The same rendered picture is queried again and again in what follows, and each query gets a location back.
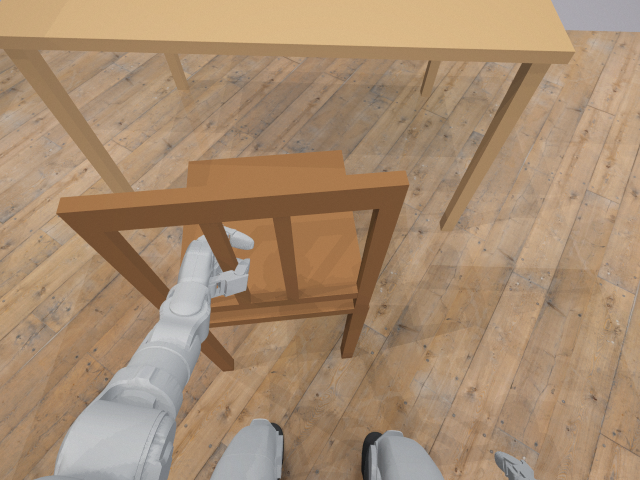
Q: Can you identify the table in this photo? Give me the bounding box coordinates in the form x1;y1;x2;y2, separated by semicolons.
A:
0;0;576;232

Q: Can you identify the robot left upper arm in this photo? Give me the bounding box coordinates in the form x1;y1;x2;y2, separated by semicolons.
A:
34;400;176;480

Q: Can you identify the right robot shin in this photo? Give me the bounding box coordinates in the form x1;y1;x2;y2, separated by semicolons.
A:
376;430;404;441

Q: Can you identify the chair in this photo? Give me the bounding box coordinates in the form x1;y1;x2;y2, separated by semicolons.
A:
56;150;409;372

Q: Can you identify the right robot hand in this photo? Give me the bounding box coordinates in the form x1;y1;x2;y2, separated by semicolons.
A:
494;451;536;480

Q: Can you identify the robot left forearm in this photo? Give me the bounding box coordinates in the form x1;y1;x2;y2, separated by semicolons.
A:
54;282;211;475

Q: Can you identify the robot right foot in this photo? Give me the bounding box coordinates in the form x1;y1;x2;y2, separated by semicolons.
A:
361;432;382;480

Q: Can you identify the left robot hand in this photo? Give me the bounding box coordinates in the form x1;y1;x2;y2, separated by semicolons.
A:
177;226;254;298

